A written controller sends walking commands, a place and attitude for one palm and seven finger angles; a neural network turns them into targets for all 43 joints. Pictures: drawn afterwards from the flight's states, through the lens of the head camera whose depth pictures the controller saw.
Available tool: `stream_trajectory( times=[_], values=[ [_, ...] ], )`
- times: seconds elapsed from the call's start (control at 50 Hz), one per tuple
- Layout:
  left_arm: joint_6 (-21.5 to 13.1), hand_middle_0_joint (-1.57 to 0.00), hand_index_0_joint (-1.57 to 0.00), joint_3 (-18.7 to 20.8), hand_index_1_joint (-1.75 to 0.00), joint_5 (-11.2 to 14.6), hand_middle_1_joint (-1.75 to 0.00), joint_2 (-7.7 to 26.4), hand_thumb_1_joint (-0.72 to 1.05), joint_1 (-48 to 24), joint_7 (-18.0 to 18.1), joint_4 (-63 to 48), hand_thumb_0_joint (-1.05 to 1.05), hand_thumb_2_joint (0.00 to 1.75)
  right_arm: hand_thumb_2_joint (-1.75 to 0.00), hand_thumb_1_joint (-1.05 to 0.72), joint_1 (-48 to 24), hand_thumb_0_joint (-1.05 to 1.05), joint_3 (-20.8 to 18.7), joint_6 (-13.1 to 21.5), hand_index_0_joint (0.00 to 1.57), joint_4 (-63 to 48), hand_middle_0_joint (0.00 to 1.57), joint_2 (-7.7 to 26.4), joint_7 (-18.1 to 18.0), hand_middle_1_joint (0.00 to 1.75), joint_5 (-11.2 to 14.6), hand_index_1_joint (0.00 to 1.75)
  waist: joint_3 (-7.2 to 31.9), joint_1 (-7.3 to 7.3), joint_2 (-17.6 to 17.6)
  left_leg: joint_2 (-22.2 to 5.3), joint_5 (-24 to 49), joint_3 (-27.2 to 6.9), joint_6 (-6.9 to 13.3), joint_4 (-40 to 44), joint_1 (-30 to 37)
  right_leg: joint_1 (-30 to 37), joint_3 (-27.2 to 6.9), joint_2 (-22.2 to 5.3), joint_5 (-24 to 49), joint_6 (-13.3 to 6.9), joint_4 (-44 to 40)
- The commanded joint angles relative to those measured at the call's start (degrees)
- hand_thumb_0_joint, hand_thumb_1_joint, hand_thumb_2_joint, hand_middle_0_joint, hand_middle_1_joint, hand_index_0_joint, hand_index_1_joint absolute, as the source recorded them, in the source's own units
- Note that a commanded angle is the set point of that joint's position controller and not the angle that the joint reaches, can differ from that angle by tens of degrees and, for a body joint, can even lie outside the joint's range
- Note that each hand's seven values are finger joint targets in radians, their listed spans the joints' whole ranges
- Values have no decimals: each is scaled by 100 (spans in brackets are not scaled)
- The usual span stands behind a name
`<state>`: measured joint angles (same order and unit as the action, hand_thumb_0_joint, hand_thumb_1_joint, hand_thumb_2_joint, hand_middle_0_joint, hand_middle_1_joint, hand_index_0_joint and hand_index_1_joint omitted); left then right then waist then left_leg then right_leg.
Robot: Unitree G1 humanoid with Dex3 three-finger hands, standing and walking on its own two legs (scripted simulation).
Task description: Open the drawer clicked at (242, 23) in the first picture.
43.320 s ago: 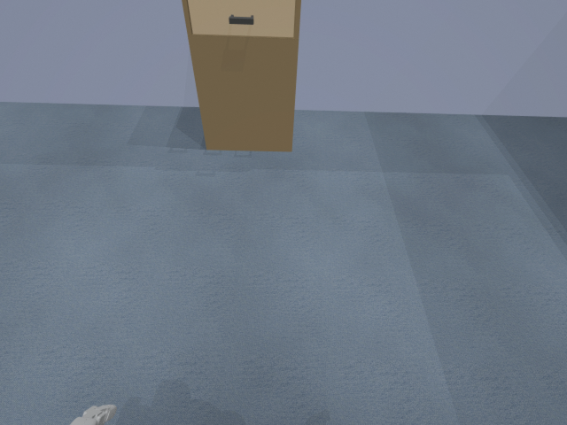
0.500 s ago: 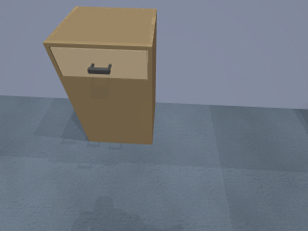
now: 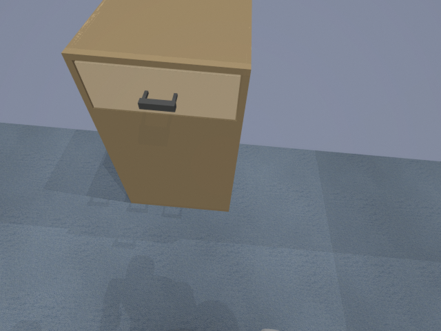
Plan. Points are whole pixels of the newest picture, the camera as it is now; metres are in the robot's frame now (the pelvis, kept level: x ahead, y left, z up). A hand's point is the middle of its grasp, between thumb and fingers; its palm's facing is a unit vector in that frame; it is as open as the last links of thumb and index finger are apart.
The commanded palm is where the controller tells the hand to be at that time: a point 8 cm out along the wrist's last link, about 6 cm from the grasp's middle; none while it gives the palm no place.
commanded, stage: take the last steps up to it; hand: left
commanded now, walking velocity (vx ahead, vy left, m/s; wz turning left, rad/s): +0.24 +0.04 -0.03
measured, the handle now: (159, 100) +0.69 +0.21 -0.04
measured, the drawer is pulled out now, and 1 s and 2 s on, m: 0.00 0.00 0.00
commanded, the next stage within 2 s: come to a stop and stand still in 0.18 s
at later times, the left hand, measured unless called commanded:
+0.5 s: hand (135, 279) +0.24 +0.20 -0.18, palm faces +0.03 -0.98 -0.21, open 7.2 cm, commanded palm none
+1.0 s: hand (151, 269) +0.25 +0.16 -0.14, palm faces +0.03 -0.96 -0.29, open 7.4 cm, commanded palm none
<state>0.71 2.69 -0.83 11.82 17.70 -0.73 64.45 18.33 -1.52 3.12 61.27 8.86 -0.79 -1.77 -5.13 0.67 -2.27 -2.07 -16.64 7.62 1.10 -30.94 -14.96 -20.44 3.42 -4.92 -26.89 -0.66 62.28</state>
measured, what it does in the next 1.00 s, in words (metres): walks ahead: right foot, then left foot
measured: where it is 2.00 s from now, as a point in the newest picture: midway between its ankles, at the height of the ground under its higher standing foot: outside the picture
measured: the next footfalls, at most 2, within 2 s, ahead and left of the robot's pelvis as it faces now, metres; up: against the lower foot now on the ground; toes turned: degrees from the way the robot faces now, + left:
right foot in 0.22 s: +0.19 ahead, -0.11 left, +0.00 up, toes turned -7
left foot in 0.44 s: +0.21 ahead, +0.14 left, +0.00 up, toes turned +5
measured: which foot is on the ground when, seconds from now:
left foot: down 0.00-0.22, up 0.24-0.42, down 0.44-0.74, up 0.76-1.00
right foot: up 0.00-0.20, down 0.22-0.48, up 0.50-0.72, down 0.74-1.00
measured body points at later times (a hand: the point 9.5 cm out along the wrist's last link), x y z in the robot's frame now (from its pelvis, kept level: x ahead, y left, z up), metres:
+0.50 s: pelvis +0.18 +0.01 -0.01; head +0.23 +0.03 +0.44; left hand +0.24 +0.25 -0.16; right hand +0.21 -0.23 -0.15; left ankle +0.17 +0.14 -0.73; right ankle +0.15 -0.11 -0.73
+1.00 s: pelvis +0.19 -0.04 +0.01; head +0.25 -0.06 +0.46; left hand +0.25 +0.21 -0.12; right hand +0.28 -0.30 -0.15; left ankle +0.13 +0.12 -0.67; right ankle +0.20 -0.12 -0.73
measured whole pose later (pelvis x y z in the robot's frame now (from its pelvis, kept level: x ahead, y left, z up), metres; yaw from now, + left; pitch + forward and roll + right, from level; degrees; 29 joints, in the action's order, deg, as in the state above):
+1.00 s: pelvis +0.19 -0.04 +0.01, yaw +1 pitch +1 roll +3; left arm 0.8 1.9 -1.2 10.9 10.0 1.6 54.4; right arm 5.2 -3.6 -4.1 56.5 14.8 -0.6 -0.5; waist -7.1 -0.8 0.2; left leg 0.3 -26.9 -1.2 -3.3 -53.4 -21.0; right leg -13.8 1.8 -1.2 -12.7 -3.1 25.5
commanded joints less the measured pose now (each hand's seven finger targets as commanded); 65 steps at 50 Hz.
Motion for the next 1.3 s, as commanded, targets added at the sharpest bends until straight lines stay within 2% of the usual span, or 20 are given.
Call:
stream_trajectory(
  times=[0.0, 0.12, 0.16, 0.2, 0.22, 0.28, 0.38, 0.46, 0.54, 0.62, 0.68, 0.7, 0.72, 0.74, 0.78, 0.98, 1.1, 1.16, 1.2, 1.28],
  values=[
    [-217, -20, -20, 25, -30, -60, -30, -28, 90, -334, -16, -702, 0, 90, -90, -90, 725, 0, -149, 85, 20, 136, 20, 777, -123, 30, 14, 30, 93, -7, 726, -1386, 1082, -1310, 748, 1847, 457, -751, -6, -217, 547, 82, -780],
    [-245, -20, -20, 50, -30, -83, -30, -31, 90, -557, 0, -839, 0, 90, -90, -90, 801, 0, -145, 20, 20, 287, 20, 651, -109, 30, 33, 30, 83, -20, 729, -1200, 1479, -899, 592, 1352, 388, 164, 468, 193, 1201, 0, -2390],
    [-285, -20, -20, 146, -30, -82, -30, 201, 90, 29, 22, -713, 0, 90, -90, -90, 652, 0, -128, -4, 20, 232, 20, 567, -90, 30, 70, 30, 256, -369, 403, -877, 1218, -607, 376, 525, -88, 1322, 307, 210, 1673, -95, -3179],
    [-376, -20, -20, 367, -30, -106, -30, 1095, 90, 1170, 114, -393, 0, 90, -90, -90, 603, 0, -82, 29, 20, -40, 20, 170, -23, 30, 162, 30, 773, -752, -1587, 174, -1242, 147, -97, -2184, -1848, 3067, -2486, -1851, 2222, -967, -4277],
    [-352, -20, -20, 345, -30, -40, -30, 1173, 90, 1227, 162, -402, 0, 90, -90, -90, 350, 0, -134, -21, 20, -112, 20, 365, -30, 30, 147, 30, 725, -793, -1154, 22, -2160, -368, -85, -3359, -1996, 2764, -2999, -2259, 2187, -1432, -4658],
    [-337, -20, -20, 243, -30, -49, -30, 554, 90, 12, 297, -717, 0, 90, -90, -90, -14, 0, -131, -107, 20, -158, 20, 131, -11, 30, 119, 30, -23, -219, -586, -521, -1291, -923, -132, -3142, -1740, 1181, -1700, -1689, 3131, -1239, -4610],
    [-259, -20, -20, 235, -30, -33, -30, 465, 90, -573, 311, -910, 0, 90, -90, -90, 671, 0, -53, -312, 20, 98, 20, -90, -27, 30, 130, 30, 584, 266, -47, -75, 853, -319, -353, -178, 188, 712, -111, -619, 4273, -589, -3622],
    [-78, -20, -20, 122, -30, 41, -30, 274, 90, -213, 323, -1033, 0, 90, -90, -90, 316, 0, -293, -305, 20, -289, 20, 1124, -145, 30, 47, 30, 961, 67, 1542, -1940, 5996, -1780, 899, 776, 852, 250, 62, 364, -421, 132, -1491],
    [15, -20, -20, 204, -30, -13, -30, 402, 90, -769, 260, -1169, 0, 90, -90, -90, 75, 0, -352, -411, 20, -393, 20, 1254, -305, 30, -25, 30, 665, 244, 1779, -1777, 7679, -1597, 977, 259, 1934, -1148, -351, 460, -949, 93, -628],
    [26, -20, -20, 220, -30, -15, -30, 532, 90, -708, 196, -1223, 0, 90, -90, -90, -310, 0, -489, -413, 20, -580, 20, 1535, -345, 30, 6, 30, 1353, 200, 1417, -1761, 6890, -1430, 707, 107, 2399, -658, -330, 516, -41, 95, -1716],
    [50, -20, -20, 265, -30, -34, -30, 643, 90, -87, 149, -1125, 0, 90, -90, -90, -880, 0, -512, -451, 20, -735, 20, 1634, -286, 30, 61, 30, 1315, -212, 995, -1444, 5106, -998, 289, -77, 1304, 692, -139, 482, 1678, 45, -3244],
    [12, -20, -20, 301, -30, -80, -30, 879, 90, 110, 154, -1090, 0, 90, -90, -90, -932, 0, -494, -471, 20, -803, 20, 1470, -257, 30, 108, 30, 1351, -317, 186, -946, 3540, -688, -13, -551, 743, 1319, -396, 161, 3641, 25, -3946],
    [-29, -20, -20, 358, -30, -164, -30, 1401, 90, 50, 202, -1118, 0, 90, -90, -90, -854, 0, -421, -488, 20, -918, 20, 1092, -189, 30, 176, 30, 1224, -277, -1485, 26, -122, -234, -358, -1593, -478, 1894, -1933, -1094, 6185, -493, -4013],
    [5, -20, -20, 356, -30, -105, -30, 1496, 90, 71, 214, -1107, 0, 90, -90, -90, -928, 0, -385, -556, 20, -980, 20, 1013, -175, 30, 191, 30, 1205, -451, -1715, 385, -2342, -805, -293, -2844, -818, 1750, -2316, -1904, 7309, -1042, -3947],
    [11, -20, -20, 306, -30, -108, -30, 1229, 90, -283, 271, -1232, 0, 90, -90, -90, -1069, 0, -350, -648, 20, -816, 20, 830, -129, 30, 169, 30, 535, -276, -558, 249, -1750, -1272, -234, -3800, -1030, 992, -1802, -1544, 5867, -1197, -4041],
    [-100, -20, -20, 288, -30, -73, -30, 1213, 90, -191, 325, -1105, 0, 90, -90, -90, -1171, 0, -213, -597, 20, -763, 20, 801, 52, 30, 159, 30, 920, -355, -579, 130, -1053, -904, -428, -1459, -696, 2058, -1529, -1255, 4819, -1004, -4244],
    [-78, -20, -20, 209, -30, -5, -30, 1043, 90, -576, 273, -986, 0, 90, -90, -90, -373, 0, -169, -440, 20, -431, 20, 769, 18, 30, 159, 30, 673, 60, -524, 93, 401, -725, -274, 822, 802, 958, -1214, -747, 2612, -455, -4196],
    [-11, -20, -20, 60, -30, 42, -30, 509, 90, -433, 205, -931, 0, 90, -90, -90, -804, 0, -193, -362, 20, -552, 20, 1328, -36, 30, 52, 30, 423, -185, 1204, -1321, 69, -2045, 354, 1730, -60, 896, -262, 133, 813, 157, -3548],
    [-95, -20, -20, 30, -30, 0, -30, 404, 90, -212, 161, -864, 0, 90, -90, -90, -1028, 0, -118, -393, 20, -657, 20, 1249, -80, 30, -2, 30, 135, -402, 113, -779, -951, -1435, 120, 1365, -853, 1258, -447, 145, 989, 149, -4103],
    [-59, -20, -20, 27, -30, 5, -30, 658, 90, -461, 162, -679, 0, 90, -90, -90, -587, 0, -34, -298, 20, -359, 20, 952, -69, 30, 89, 30, 393, -158, 882, -484, 179, -1208, -41, 1302, -92, 1171, -585, 46, 1630, -18, -4076]
  ],
)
